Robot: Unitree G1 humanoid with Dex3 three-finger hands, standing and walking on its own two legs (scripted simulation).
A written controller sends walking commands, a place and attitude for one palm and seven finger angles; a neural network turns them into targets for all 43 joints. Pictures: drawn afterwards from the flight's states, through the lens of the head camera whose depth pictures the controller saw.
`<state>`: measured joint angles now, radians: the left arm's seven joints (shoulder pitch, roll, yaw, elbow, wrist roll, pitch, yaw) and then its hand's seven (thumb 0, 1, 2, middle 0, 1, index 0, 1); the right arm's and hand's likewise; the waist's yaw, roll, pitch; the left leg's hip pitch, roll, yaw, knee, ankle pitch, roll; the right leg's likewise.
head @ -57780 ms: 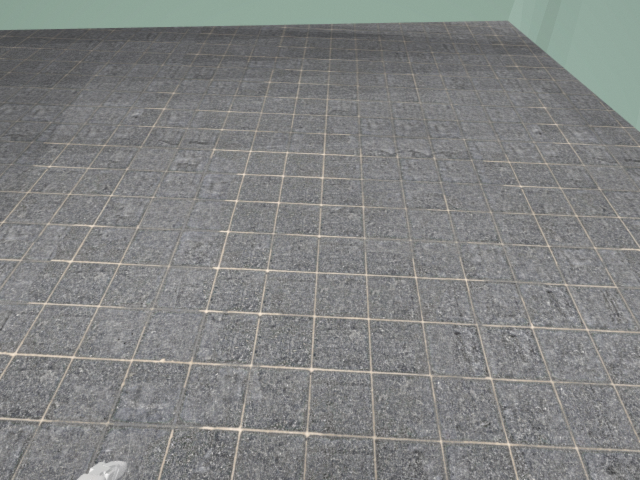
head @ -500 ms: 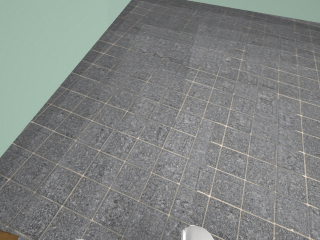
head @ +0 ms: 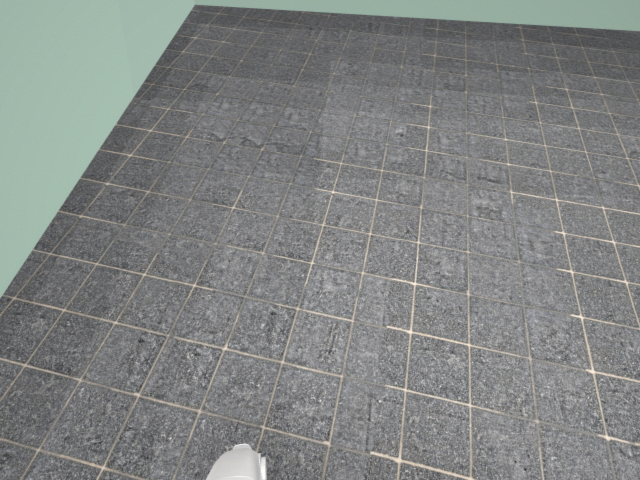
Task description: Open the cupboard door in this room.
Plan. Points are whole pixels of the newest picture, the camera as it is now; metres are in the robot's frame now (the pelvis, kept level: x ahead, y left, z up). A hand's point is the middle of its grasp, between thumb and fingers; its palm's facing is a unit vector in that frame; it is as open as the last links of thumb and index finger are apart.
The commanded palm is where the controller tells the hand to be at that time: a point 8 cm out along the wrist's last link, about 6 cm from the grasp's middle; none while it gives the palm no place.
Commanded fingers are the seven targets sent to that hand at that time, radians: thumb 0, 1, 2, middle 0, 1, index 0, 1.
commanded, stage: walk to a spot facing it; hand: left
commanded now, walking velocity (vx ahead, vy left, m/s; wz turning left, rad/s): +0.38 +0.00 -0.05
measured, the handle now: out of the picture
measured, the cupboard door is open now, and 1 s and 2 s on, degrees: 45 45 45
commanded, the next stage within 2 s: turn to face it in 0.50 s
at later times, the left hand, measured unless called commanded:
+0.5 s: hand (205, 365) +0.31 +0.20 -0.16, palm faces -0.09 -0.98 -0.19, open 7.3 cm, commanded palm none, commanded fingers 0.00 0.90 0.90 -0.20 -0.30 -0.20 -0.30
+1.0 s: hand (251, 278) +0.50 +0.15 -0.21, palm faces +0.03 -0.98 -0.18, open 7.3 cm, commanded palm none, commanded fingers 0.00 0.90 0.90 -0.20 -0.30 -0.20 -0.30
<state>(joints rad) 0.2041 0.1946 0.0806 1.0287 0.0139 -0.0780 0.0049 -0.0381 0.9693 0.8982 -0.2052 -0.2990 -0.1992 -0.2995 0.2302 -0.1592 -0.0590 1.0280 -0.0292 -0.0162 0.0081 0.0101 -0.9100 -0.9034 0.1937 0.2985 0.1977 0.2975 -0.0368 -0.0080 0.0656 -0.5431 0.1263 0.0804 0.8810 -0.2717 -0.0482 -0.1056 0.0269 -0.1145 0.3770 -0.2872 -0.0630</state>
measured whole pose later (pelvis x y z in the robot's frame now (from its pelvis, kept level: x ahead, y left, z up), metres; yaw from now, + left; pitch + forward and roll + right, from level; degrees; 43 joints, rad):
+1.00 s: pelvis +0.44 -0.03 -0.03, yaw +1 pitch +0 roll -1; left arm 0.18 0.20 0.06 1.01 0.01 0.01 0.02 0.00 0.94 0.90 -0.20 -0.30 -0.20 -0.30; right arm 0.19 -0.20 -0.05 0.98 -0.03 0.00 0.00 0.01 -0.93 -0.90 0.20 0.30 0.20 0.30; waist -0.05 -0.04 0.08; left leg -0.46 0.02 0.12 0.70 -0.24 0.08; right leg -0.26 -0.09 -0.17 0.95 -0.57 0.04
